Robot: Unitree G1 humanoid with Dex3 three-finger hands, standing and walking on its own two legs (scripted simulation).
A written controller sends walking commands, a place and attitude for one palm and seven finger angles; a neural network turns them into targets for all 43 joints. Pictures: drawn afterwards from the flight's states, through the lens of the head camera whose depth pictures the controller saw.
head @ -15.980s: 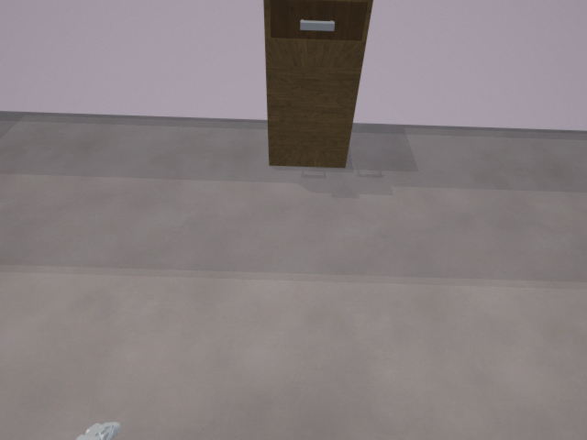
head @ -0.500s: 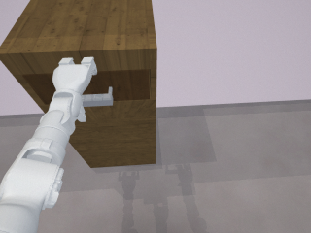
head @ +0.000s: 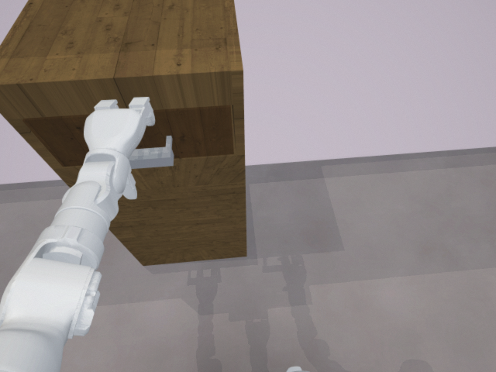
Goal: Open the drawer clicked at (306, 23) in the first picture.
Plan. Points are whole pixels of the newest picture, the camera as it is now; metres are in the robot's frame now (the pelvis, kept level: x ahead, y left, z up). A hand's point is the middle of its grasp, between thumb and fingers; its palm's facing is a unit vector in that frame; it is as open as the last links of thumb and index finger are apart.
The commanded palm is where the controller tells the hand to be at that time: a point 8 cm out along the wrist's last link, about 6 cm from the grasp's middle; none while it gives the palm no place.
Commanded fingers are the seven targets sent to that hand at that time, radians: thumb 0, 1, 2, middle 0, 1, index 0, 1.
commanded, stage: move the hooked fingers above the handle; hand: left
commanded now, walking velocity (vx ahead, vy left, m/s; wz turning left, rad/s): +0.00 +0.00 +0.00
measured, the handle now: (138, 150) +0.52 +0.20 +0.00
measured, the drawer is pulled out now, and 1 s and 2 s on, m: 0.00 0.00 0.00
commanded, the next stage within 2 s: lower the fingers behind the handle in 1.78 s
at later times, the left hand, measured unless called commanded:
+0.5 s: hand (116, 162) +0.46 +0.21 +0.05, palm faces -0.10 -0.01 -0.99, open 13.8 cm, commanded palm +0.46 +0.21 +0.12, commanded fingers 0.00 -0.50 0.30 -0.30 -1.20 -0.30 -1.20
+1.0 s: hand (128, 144) +0.48 +0.19 +0.08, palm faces -0.05 +0.00 -1.00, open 13.7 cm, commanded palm +0.46 +0.22 +0.12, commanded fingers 0.00 -0.50 0.30 -0.30 -1.20 -0.30 -1.20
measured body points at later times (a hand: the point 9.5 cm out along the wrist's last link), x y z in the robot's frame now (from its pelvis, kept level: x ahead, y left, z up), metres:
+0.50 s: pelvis +0.00 -0.01 +0.01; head +0.07 -0.01 +0.45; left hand +0.46 +0.21 +0.11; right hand +0.05 -0.29 -0.12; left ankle -0.03 +0.10 -0.71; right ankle -0.01 -0.12 -0.71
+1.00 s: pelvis -0.01 -0.01 +0.01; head +0.05 -0.03 +0.45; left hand +0.47 +0.19 +0.13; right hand +0.03 -0.27 -0.13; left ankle -0.03 +0.10 -0.71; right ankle -0.01 -0.12 -0.71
